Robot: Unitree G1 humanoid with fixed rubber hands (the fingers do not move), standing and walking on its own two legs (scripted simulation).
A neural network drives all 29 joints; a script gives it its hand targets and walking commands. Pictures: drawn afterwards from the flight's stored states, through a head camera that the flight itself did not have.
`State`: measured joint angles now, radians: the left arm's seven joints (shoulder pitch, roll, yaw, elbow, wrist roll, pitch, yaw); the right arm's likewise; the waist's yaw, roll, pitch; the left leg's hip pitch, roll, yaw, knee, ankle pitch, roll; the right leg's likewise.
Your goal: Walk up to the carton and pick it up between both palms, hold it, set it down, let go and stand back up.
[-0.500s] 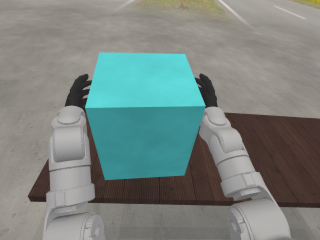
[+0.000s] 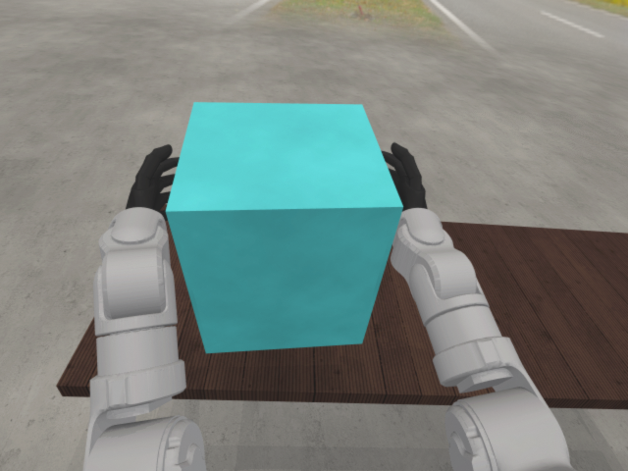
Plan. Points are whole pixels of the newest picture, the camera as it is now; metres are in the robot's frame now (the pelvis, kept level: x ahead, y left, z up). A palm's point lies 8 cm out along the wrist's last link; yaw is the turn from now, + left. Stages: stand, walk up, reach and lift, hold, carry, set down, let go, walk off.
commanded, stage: hold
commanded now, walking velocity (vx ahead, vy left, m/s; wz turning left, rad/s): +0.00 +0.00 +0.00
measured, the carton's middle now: (283, 230) +0.38 +0.02 +0.17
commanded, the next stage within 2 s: none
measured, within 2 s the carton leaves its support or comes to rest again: neither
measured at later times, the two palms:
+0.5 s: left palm (155, 211) +0.36 +0.16 +0.22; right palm (411, 215) +0.36 -0.14 +0.21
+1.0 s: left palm (154, 212) +0.36 +0.16 +0.22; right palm (409, 216) +0.36 -0.14 +0.21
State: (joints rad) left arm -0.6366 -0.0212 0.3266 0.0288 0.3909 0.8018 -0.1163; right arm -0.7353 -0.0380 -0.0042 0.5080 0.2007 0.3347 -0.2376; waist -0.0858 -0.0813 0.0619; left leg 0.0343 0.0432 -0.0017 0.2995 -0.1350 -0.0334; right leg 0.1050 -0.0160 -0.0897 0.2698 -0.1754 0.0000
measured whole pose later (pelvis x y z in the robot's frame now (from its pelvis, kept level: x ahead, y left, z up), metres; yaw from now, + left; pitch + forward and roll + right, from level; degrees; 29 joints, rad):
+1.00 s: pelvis +0.00 +0.00 +0.00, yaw +0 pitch -12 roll +0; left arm -0.65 -0.03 0.32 0.03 0.41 0.80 -0.11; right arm -0.73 -0.03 -0.02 0.53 0.19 0.29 -0.23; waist -0.10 -0.08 0.08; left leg 0.04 0.04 0.00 0.30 -0.13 -0.03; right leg 0.11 -0.02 -0.09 0.26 -0.17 0.00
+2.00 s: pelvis +0.00 +0.00 +0.00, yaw +0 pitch -12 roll +0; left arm -0.65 -0.03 0.33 0.04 0.41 0.79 -0.11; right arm -0.73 -0.03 -0.02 0.53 0.18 0.29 -0.23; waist -0.10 -0.08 0.08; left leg 0.04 0.04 0.01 0.29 -0.13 -0.03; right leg 0.11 -0.02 -0.09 0.26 -0.17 0.00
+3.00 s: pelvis +0.00 +0.00 +0.00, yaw +0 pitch -12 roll +0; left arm -0.65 -0.03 0.33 0.04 0.41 0.79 -0.11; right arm -0.73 -0.03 -0.02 0.54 0.18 0.29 -0.22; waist -0.10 -0.08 0.08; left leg 0.04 0.04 0.01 0.29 -0.13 -0.03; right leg 0.11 -0.02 -0.09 0.26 -0.17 0.00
